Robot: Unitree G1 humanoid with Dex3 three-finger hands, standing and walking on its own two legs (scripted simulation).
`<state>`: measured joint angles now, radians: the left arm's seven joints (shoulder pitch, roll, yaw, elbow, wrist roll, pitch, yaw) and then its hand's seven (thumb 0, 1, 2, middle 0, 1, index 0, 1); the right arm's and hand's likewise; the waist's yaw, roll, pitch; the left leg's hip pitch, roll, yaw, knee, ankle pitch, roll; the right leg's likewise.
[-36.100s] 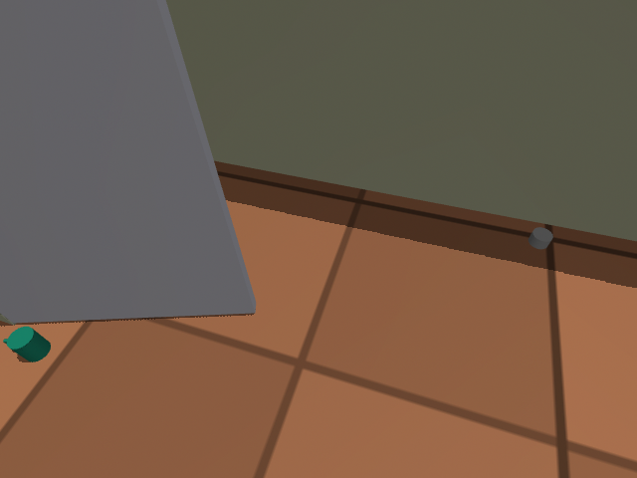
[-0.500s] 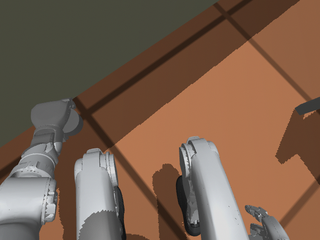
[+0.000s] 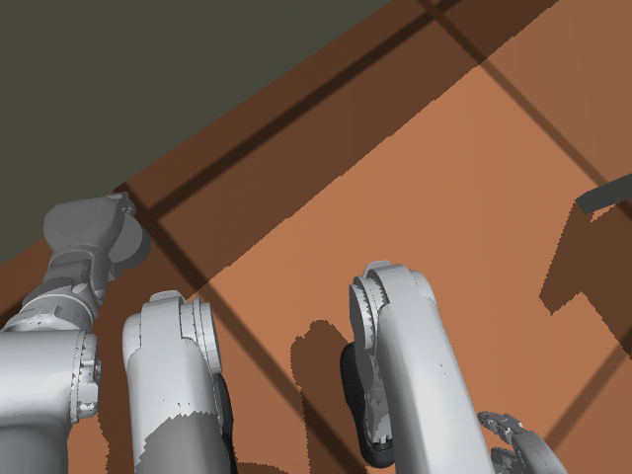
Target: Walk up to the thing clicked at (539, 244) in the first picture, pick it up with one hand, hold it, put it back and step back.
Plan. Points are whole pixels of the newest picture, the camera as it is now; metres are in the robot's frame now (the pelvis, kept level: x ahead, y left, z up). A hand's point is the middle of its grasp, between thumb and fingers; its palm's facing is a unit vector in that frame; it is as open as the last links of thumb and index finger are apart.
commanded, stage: lower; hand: left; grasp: from above
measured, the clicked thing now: (120, 241) +0.43 +0.25 -0.21
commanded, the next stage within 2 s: rest in 0.06 s
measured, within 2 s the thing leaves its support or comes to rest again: rests again in 1.16 s
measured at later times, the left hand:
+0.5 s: hand (122, 246) +0.42 +0.25 -0.23, palm faces -0.45 -0.11 -0.88, open 9.9 cm
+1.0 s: hand (124, 248) +0.43 +0.26 -0.26, palm faces -0.44 -0.10 -0.89, open 9.8 cm
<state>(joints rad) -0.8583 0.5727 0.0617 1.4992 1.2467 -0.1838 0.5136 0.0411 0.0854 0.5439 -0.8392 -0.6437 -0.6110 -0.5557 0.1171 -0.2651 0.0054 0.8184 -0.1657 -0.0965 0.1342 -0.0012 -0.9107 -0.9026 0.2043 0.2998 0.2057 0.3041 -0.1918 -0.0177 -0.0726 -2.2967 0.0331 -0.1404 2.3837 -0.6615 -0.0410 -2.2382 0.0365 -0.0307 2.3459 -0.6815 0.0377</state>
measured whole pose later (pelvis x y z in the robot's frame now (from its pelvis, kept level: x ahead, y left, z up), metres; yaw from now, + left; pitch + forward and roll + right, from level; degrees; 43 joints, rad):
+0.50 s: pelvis +0.01 +0.00 -0.03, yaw -3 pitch +30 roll -7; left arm -0.88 0.65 0.16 1.62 1.28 -0.22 0.63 0.05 0.10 0.52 -0.82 -0.62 -0.61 -0.55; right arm 0.09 -0.28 0.06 0.83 -0.25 -0.14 0.22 0.00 -0.90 -0.90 0.20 0.30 0.21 0.30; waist -0.25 -0.04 0.01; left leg -2.35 0.03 -0.20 2.51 -0.69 -0.05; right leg -2.28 0.06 -0.07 2.44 -0.69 0.05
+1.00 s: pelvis +0.01 +0.01 -0.04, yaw -5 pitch +27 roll -10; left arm -0.90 0.74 0.14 1.74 1.29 -0.23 0.73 0.07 0.14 0.43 -0.85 -0.60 -0.63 -0.51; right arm 0.08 -0.30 0.12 0.86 -0.32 -0.24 0.32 0.00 -0.90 -0.90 0.20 0.30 0.20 0.30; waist -0.29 -0.07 0.06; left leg -2.35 0.02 -0.25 2.57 -0.71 -0.05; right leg -2.26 0.07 -0.10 2.46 -0.70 0.06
